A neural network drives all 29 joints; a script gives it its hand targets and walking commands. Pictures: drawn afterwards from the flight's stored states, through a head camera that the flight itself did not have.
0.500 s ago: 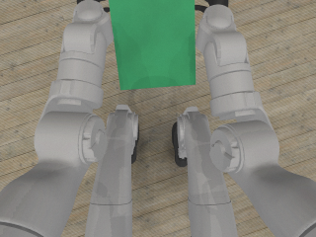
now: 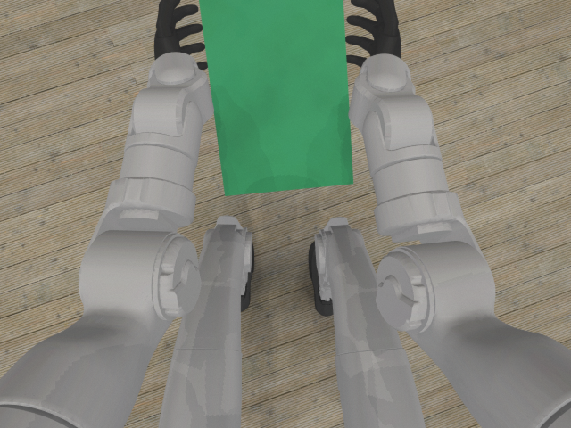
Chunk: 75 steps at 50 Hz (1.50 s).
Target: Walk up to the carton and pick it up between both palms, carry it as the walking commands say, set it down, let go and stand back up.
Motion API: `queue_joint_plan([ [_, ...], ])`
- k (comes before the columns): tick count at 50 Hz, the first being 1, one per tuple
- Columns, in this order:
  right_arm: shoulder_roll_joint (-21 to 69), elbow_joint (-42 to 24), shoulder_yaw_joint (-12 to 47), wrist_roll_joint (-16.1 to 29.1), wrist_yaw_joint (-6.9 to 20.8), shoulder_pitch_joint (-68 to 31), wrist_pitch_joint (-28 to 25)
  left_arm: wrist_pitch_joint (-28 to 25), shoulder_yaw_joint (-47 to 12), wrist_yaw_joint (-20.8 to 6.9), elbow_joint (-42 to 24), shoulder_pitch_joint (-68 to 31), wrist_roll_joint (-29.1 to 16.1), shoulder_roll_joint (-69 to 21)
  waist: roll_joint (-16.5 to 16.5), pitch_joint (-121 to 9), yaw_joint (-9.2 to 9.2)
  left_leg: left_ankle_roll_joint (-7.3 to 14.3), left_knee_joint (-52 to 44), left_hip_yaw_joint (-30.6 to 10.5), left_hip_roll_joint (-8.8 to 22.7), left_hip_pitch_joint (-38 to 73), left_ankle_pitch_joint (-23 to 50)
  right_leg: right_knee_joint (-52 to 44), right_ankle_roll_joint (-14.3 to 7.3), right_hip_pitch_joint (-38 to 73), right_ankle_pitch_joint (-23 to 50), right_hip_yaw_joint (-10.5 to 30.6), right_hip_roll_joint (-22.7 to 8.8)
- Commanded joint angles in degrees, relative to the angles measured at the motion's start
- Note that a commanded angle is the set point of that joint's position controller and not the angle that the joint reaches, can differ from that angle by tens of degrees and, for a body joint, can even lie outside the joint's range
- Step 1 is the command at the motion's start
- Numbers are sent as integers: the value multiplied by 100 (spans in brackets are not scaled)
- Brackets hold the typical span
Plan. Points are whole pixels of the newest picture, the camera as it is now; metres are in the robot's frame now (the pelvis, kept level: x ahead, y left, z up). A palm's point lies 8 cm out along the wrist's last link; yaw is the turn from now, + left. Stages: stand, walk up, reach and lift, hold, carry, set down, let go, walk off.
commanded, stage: reach and lift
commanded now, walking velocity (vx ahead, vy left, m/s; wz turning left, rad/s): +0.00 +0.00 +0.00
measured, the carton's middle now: (280, 103) +0.49 +0.03 -0.13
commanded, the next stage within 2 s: none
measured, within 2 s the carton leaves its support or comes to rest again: neither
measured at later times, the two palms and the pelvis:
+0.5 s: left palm (135, 45) +0.46 +0.15 +0.07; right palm (420, 31) +0.47 -0.08 +0.08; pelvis +0.06 +0.00 +0.07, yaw +0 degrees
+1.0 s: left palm out of the picture +0.45 +0.14 +0.15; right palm out of the picture +0.46 -0.10 +0.16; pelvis +0.09 +0.00 +0.13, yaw -1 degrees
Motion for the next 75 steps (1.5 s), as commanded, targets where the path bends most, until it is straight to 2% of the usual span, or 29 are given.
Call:
queue_joint_plan([
  [1, 6804, -253, 3099, 885, 2572, -4039, -213, -305, -2556, -3027, -1429, -4368, -660, -7060, 33, -13145, 306, 53, -1388, -338, -746, 3029, 835, -1706, 0, 3669, 917, -31, 414],
  [2, 6664, -863, 3254, 1024, 2581, -4271, -325, -293, -2896, -3026, -1832, -4463, -749, -7306, 589, -13990, 252, -69, -1309, -258, -756, 3391, 881, -1735, -85, 4075, 1039, 137, 377],
  [4, 6738, -1137, 3446, 1212, 2581, -4729, -199, -215, -2605, -2971, -1772, -4221, -633, -7146, 58, -13895, 521, 71, -1614, -313, -752, 3682, 733, -2017, -4, 4301, 804, 87, 413],
  [5, 6590, 109, 2962, 895, 2623, -4185, -106, -198, -2004, -3021, -1097, -3989, -321, -6596, 150, -12125, 548, 103, -1643, -304, -709, 2774, -150, -2100, -22, 3349, -49, 126, 264],
  [9, 6550, -762, 3249, 1103, 2575, -4613, -247, -156, -2345, -3007, -1062, -3878, -498, -7260, 334, -12515, 372, 87, -1865, -228, -738, 3443, 285, -2438, -22, 4092, 304, 185, 273],
  [16, 6912, 648, 2267, 340, 2729, -3174, -339, -269, -1842, -3043, -281, -2911, -14, -7662, 173, -10464, 151, 3, -2328, -434, -628, 3419, 401, -2652, -79, 3473, 521, -81, 306],
  [17, 6943, 1174, 1882, 153, 2744, -2769, -292, -316, -1319, -3107, 69, -2526, 275, -7211, 109, -9039, 418, 129, -2383, -359, -644, 2852, 178, -2787, -17, 3013, 213, 40, 204],
  [18, 7260, 303, 2231, 468, 2723, -2854, -374, -385, -1903, -3078, -995, -3140, -71, -7599, 237, -10301, 69, 115, -2436, -357, -649, 3667, 796, -2948, -34, 3880, 916, 53, 269],
  [21, 6896, 1025, 1421, 52, 2692, -2702, -452, -212, -1027, -3180, 807, -1799, 554, -7797, 403, -7592, 281, 91, -2705, -360, -664, 2891, 348, -3316, -126, 3065, 251, 24, 170],
  [27, 7191, 1466, 1228, -364, 2748, -1526, -602, -500, -940, -3145, 166, -1681, 703, -7639, 125, -7128, 246, 107, -3195, -475, -585, 3658, 1149, -3746, -77, 3421, 1147, 81, 183],
  [29, 7101, 695, 1694, -39, 2769, -1825, -640, -407, -896, -3206, 698, -728, 755, -7807, 155, -7539, 581, 73, -3442, -391, -656, 4040, 1542, -3885, 0, 4065, 1542, -64, 226],
  [32, 7146, 1813, 857, -636, 2776, -694, -450, -429, -1031, -3219, 190, -1248, 776, -7515, -10, -6541, -111, 16, -3714, -467, -583, 3929, 1148, -4133, -74, 3735, 1274, -47, 279],
  [37, 7417, 467, 1945, -3, 2807, -1288, -676, -474, -1655, -3257, -174, -1235, 477, -8051, 494, -7535, 213, 3, -3911, -353, -644, 4809, 2107, -4462, -63, 4863, 2297, 209, 101],
  [41, 7287, 543, 2078, -25, 2853, -1280, -471, -329, -1435, -3255, 136, -602, 468, -7971, -162, -7127, 305, 77, -4238, -469, -575, 4909, 2005, -4681, -15, 4909, 2101, 133, 179],
  [42, 7413, 123, 2188, 102, 2832, -1452, -498, -295, -1901, -3288, -335, -1021, 280, -8153, 439, -7587, 263, 21, -4282, -451, -639, 5333, 1799, -4778, -110, 5290, 1804, 286, 144],
  [44, 7312, 499, 2190, 102, 2913, -1563, -444, -286, -1338, -3240, 127, -663, 634, -7919, 309, -6898, 525, 76, -4347, -427, -579, 4886, 1694, -4873, -100, 4962, 1692, 237, 61],
  [47, 7473, 1107, 1881, 5, 2912, -739, -204, -144, -1517, -3239, -331, -1134, 447, -7737, 338, -6412, 196, 56, -4439, -418, -548, 4963, 1682, -5063, -29, 4832, 1706, 193, 43],
  [49, 7626, 950, 2116, 66, 2938, -825, -120, -118, -1505, -3233, -466, -823, 515, -7662, 7, -6598, 549, 125, -4557, -427, -512, 5137, 1964, -5082, 52, 5092, 1920, 77, 77],
  [51, 7162, 1272, 1648, -111, 2897, 37, 13, 124, -1595, -3242, -156, -338, 408, -7671, 496, -6150, 160, 12, -4667, -387, -492, 5094, 1925, -5207, -61, 5176, 2021, 185, 9],
  [52, 7373, 718, 2033, 268, 2939, -1076, -71, 69, -1438, -3253, -68, -507, 415, -7548, 48, -6022, 522, 117, -4705, -432, -439, 5197, 1481, -5203, -7, 4953, 1367, 228, -14],
  [53, 7381, 388, 2299, 291, 2949, -876, -71, 108, -1911, -3284, -375, -682, 133, -8073, -116, -6637, 31, 77, -4672, -498, -431, 5808, 2005, -5211, -19, 5185, 1882, 94, 49],
  [54, 7657, 82, 2666, 527, 2923, -1177, 3, 204, -1836, -3295, -470, -595, 132, -8109, 245, -7065, 398, 91, -4738, -323, -574, 5934, 2048, -5315, 33, 5776, 1982, 167, -18],
  [55, 7338, 982, 1996, 103, 2884, -878, 164, 289, -1330, -3304, -64, -591, 351, -7650, 86, -5819, 293, 157, -4875, -385, -469, 5278, 1326, -5405, 22, 5321, 1413, 163, -87],
  [58, 7149, -21, 2280, 410, 2892, -939, 102, 417, -2007, -3357, -590, -648, 16, -8114, 468, -6395, 23, 18, -4837, -406, -518, 5709, 1831, -5459, -80, 5700, 1872, 102, 10],
  [64, 7309, 707, 2143, 362, 2943, -903, 492, 692, -1362, -3287, -55, -393, 205, -7805, 16, -5548, 388, 86, -4972, -345, -490, 5724, 1307, -5724, -109, 5256, 1122, 157, -146],
  [65, 7267, 686, 2095, 443, 2929, -969, 477, 669, -1578, -3262, -444, -1015, -5, -7887, 162, -5749, 52, 44, -4863, -398, -460, 5962, 1391, -5658, -166, 5157, 1161, 237, -191],
  [67, 7085, -2, 2471, 520, 2925, -1337, 535, 782, -1533, -3299, -395, -530, -51, -7916, -12, -6211, 336, 58, -4978, -387, -477, 6129, 1679, -5709, -107, 5734, 1524, 134, -166],
  [69, 7306, 349, 2363, 554, 2958, -1026, 640, 718, -1769, -3270, -1112, -1173, -68, -7828, -41, -6305, 97, 55, -4998, -437, -462, 6324, 1745, -5731, -8, 5628, 1581, 99, -102],
  [75, 6554, 901, 1414, 116, 2969, -1126, 707, 1023, -1054, -3237, 24, -983, 286, -7850, 552, -4774, -160, -19, -5191, -477, -306, 5582, 705, -5825, -321, 5071, 594, 79, -212],
])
